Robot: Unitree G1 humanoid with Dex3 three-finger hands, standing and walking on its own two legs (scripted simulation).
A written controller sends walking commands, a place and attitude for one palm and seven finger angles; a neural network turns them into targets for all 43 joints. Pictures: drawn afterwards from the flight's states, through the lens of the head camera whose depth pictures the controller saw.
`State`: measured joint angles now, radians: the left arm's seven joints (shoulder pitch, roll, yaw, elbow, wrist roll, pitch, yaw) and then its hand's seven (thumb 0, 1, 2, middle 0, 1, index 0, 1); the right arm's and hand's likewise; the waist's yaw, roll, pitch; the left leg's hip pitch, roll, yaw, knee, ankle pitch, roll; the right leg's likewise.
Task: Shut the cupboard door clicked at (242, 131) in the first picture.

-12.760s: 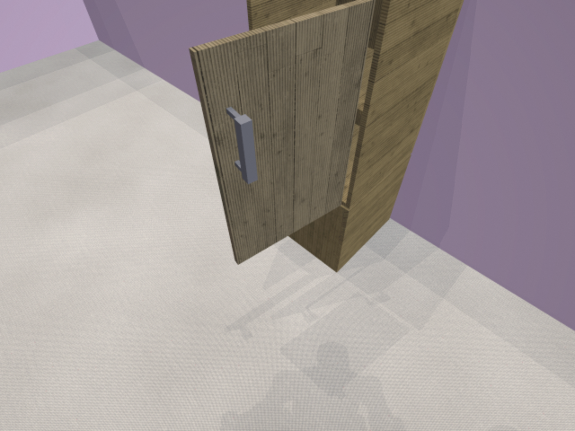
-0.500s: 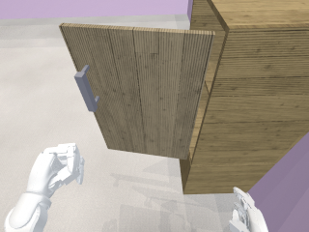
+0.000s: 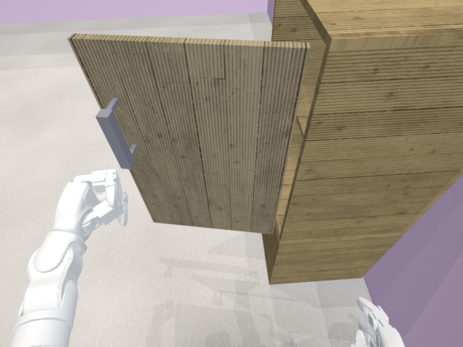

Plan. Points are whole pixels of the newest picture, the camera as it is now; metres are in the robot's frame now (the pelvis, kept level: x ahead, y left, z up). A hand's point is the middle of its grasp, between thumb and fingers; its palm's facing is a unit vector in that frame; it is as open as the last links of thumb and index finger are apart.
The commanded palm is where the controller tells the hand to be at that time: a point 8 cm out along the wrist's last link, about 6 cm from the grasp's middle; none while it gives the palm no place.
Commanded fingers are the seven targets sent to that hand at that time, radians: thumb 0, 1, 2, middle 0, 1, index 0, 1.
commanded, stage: bring the fist close to the handle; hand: left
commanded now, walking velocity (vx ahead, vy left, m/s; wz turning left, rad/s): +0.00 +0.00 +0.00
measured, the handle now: (121, 134) +0.49 +0.25 +0.09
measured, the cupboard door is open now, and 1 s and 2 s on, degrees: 79 79 63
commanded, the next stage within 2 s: push the door shut along its arc in 0.80 s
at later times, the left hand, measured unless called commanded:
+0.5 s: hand (119, 165) +0.40 +0.22 +0.10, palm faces -0.04 -1.00 -0.03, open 3.1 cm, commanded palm +0.37 +0.27 +0.09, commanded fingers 0.00 0.90 0.90 -1.30 -1.50 -1.30 -1.50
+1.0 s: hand (122, 168) +0.39 +0.22 +0.10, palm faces -0.05 -1.00 -0.03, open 3.1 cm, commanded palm +0.38 +0.26 +0.09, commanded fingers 0.00 0.90 0.90 -1.30 -1.50 -1.30 -1.50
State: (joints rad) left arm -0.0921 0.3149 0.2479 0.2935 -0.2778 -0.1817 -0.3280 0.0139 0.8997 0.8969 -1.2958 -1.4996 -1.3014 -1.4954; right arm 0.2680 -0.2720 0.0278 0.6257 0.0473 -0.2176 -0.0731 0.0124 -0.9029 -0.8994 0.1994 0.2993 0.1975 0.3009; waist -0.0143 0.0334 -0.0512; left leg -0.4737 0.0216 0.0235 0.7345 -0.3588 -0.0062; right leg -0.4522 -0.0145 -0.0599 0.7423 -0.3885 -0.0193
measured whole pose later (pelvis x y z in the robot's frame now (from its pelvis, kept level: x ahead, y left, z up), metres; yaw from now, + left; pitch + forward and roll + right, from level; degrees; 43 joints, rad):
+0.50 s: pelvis +0.01 +0.00 +0.00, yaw -1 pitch +9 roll +0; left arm -0.45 0.43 0.36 0.74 -0.25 -0.24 -0.40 0.01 0.90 0.90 -1.29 -1.50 -1.30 -1.50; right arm 0.31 -0.29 0.02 0.64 0.05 -0.11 -0.06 0.01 -0.90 -0.90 0.20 0.30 0.20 0.30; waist -0.06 0.02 -0.06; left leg -0.54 0.03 0.04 0.74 -0.36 0.00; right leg -0.51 0.00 -0.05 0.73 -0.38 -0.02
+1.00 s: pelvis +0.01 +0.01 +0.00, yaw -1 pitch +8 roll -1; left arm -0.42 0.37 0.31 0.69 -0.23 -0.25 -0.35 0.01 0.90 0.90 -1.30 -1.50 -1.30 -1.50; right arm 0.29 -0.26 0.03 0.62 0.05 -0.09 -0.05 0.01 -0.90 -0.90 0.20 0.30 0.20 0.30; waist -0.05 0.02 -0.07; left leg -0.52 0.02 0.04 0.73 -0.36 0.01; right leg -0.49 -0.01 -0.04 0.71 -0.37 0.00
